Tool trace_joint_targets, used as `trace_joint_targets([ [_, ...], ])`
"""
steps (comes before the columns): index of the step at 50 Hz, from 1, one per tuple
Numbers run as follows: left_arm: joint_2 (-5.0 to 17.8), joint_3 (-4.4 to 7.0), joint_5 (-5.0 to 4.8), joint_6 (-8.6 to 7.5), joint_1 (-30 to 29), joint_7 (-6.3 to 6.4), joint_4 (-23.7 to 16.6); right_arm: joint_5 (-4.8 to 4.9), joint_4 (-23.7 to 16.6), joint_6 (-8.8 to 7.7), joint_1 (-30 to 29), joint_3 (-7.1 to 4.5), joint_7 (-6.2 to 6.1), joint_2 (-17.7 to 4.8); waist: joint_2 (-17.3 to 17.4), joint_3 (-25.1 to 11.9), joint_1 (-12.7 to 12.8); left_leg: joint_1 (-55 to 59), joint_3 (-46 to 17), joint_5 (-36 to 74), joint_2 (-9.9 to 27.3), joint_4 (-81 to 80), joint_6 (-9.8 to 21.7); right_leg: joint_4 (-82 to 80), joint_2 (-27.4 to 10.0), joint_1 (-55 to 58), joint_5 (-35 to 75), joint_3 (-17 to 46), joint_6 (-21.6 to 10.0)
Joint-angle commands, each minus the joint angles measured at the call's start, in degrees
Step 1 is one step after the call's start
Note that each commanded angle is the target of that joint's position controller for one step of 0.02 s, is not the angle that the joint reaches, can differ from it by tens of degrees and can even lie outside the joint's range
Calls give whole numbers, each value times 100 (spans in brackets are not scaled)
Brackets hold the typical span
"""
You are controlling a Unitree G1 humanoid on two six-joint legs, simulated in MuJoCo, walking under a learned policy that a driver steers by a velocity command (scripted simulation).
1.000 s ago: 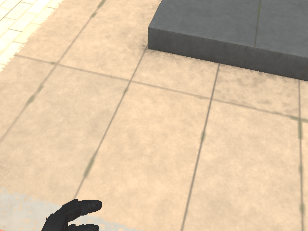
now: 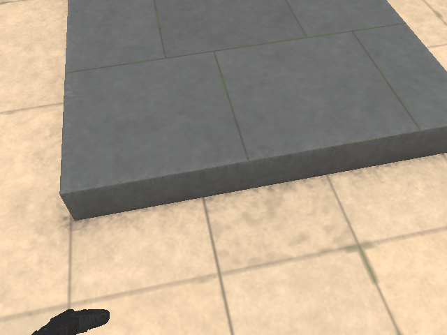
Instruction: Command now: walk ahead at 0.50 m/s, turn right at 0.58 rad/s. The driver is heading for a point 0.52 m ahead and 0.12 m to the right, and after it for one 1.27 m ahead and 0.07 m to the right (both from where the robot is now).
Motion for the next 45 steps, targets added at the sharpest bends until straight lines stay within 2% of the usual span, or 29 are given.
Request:
trace_joint_targets([
  [1,1327,635,-12,34,2075,131,180,13,-421,15,-345,-198,-45,-991,263,-1127,1422,-1389,-239,4934,892,2991,651,-387,622,3238,36,-76,-558],
  [2,2024,737,-67,12,2060,213,206,-297,-757,-68,6,59,-15,-132,-1457,-1312,839,-4053,-399,-199,-68,5143,255,-790,-859,4982,-472,2790,-1387],
  [3,1789,610,-18,-134,2105,158,-74,-147,-912,-307,-242,105,37,-307,-1165,-2457,996,-4860,-1966,-1119,-556,6159,253,-1884,-1543,5538,-1642,5182,-2033],
  [4,1349,482,29,-237,1964,119,-20,92,-1081,-431,-906,4,82,-713,-639,-1815,1169,-5445,-2185,-535,-269,6230,364,-2132,-1462,5245,-1363,4579,-1676],
  [5,1173,428,16,-297,1717,123,-4,79,-1126,-504,-1003,49,70,-648,-360,-1285,978,-5400,-2159,-12,-21,5806,474,-2060,-1253,4497,-895,3840,-1479],
  [6,1007,372,15,-314,1290,138,-54,-70,-1042,-520,-957,41,12,-645,38,-957,699,-5009,-2186,348,201,5309,461,-2023,-1022,3679,-269,3262,-1284],
  [7,859,309,63,-330,1036,157,-126,-145,-1013,-471,-833,-9,-1,-717,-24,-821,482,-4576,-2241,560,330,4938,438,-2096,-841,3092,280,2873,-1197],
  [8,826,286,105,-338,933,175,-184,-159,-1024,-393,-759,-28,18,-731,-96,-755,376,-4326,-2246,677,356,4734,393,-2218,-755,2760,511,2740,-1190],
  [10,884,298,65,-373,997,231,-143,-222,-1056,-272,-791,-3,26,-576,7,-625,320,-4209,-2142,830,308,4232,240,-2341,-651,2364,1006,2442,-1233],
  [13,1044,344,36,-360,1257,353,-38,-263,-1222,-210,-1379,79,18,-367,-15,-347,465,-4297,-2050,1752,131,3081,48,-2401,-385,2049,1125,2012,-1092],
  [16,1081,359,19,-322,1475,398,70,-220,-1352,-230,-1968,142,74,-241,-235,-221,702,-3880,-2008,2753,-145,1801,28,-2316,-130,1835,684,1800,-807],
  [18,1108,375,-6,-310,1659,396,170,-158,-1454,-252,-2265,152,118,-251,-303,-155,826,-3685,-2019,2954,-262,1382,49,-2250,-176,1866,417,1960,-732],
  [19,1163,365,224,-274,1947,246,341,-477,-1324,16,-1921,246,201,-136,-597,-277,836,-3531,-1628,2980,-218,1595,93,-2099,2,2079,820,1829,-592],
  [20,1015,353,255,-253,2054,202,354,-461,-1398,95,-2019,228,210,-187,-576,-210,923,-3536,-1666,2798,-221,1579,122,-1899,-14,2155,1139,1930,-571],
  [21,1004,351,273,-229,2097,194,349,-423,-1489,104,-2109,224,212,-252,-507,-187,948,-3519,-1688,2484,-258,1484,147,-1745,-74,2279,1278,2092,-564],
  [24,1213,413,311,-194,1755,267,237,-385,-1456,9,-1548,138,183,-527,-509,-204,583,-2708,-1806,1422,-368,1037,330,-1238,-288,2351,1410,2658,-406],
  [25,1200,396,281,-217,1637,268,243,-413,-1295,-68,-924,86,117,-615,-318,-433,244,-1906,-1800,1302,-426,668,466,-564,-53,2232,1712,2568,-303],
  [26,885,293,211,-274,1653,235,194,-505,-1209,-165,-127,-4,34,-941,294,-1074,-93,-760,-2593,707,400,413,744,830,340,1878,1333,2131,-159],
  [27,469,206,-1,-284,2085,248,-10,-602,-1256,-152,351,-142,-53,-1590,1538,-1803,19,889,-4860,372,1972,19,1334,2530,1215,241,-1096,1199,160],
  [28,840,234,205,-216,2221,299,63,-453,-1227,-69,90,-153,-29,-1452,1746,-1745,246,717,-6124,785,2327,-334,1682,3214,1117,-588,-2398,987,173],
  [29,1008,287,266,-135,1986,304,263,-380,-1327,-34,-212,-13,-11,-846,737,-1035,305,39,-5116,1466,2076,-179,1626,3427,770,-561,-2031,1098,205],
  [30,973,285,270,-93,1694,255,296,-336,-1296,-25,-357,92,5,-464,351,-706,320,-447,-4138,2593,1756,-89,1531,3326,640,-356,-1769,980,270],
  [31,884,286,293,-34,1587,209,289,-304,-1245,-22,-414,159,1,-282,489,-558,399,-754,-3359,3510,1471,-114,1377,3066,473,-190,-1647,913,327],
  [32,824,281,348,47,1570,160,278,-270,-1168,-43,-405,178,-11,-263,772,-467,467,-963,-2858,4208,1281,-107,1314,2923,415,-51,-1606,841,404],
  [34,702,248,345,147,1612,90,312,-257,-1064,-95,-292,157,14,-371,929,-553,516,-1086,-2306,5199,1149,-77,1348,2862,498,127,-1419,697,499],
  [36,601,201,305,188,1379,45,232,-243,-1007,-91,-283,121,1,-498,976,-538,536,-1057,-1960,5391,1202,-166,1408,2513,468,-8,-1166,609,556],
  [39,344,57,310,179,1088,10,199,-241,-863,-42,-222,150,11,-479,1036,-565,480,-1314,-1550,5461,990,-189,1402,1467,513,503,-685,563,540],
  [43,270,-64,321,142,854,99,327,-188,-625,30,-67,168,115,-524,1077,-581,381,-1408,-1576,5082,780,13,1281,-3,593,1458,-235,253,457],
  [45,279,-88,367,48,954,182,434,-106,-541,84,-116,166,130,-556,821,-525,542,-1518,-1742,4486,651,407,1101,-1076,585,2118,399,209,350],
])
Next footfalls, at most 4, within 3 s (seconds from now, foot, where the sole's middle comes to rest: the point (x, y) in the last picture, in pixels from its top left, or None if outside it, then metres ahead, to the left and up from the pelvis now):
0.02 right None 0.18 -0.10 -0.76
0.52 left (217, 327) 0.48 0.03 -0.76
0.92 right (302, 317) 0.49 -0.21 -0.76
1.36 left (214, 317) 0.51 0.04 -0.76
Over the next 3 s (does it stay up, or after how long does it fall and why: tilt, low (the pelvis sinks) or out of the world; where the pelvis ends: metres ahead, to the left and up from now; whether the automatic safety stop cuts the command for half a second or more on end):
stays up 0.46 -0.03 0.02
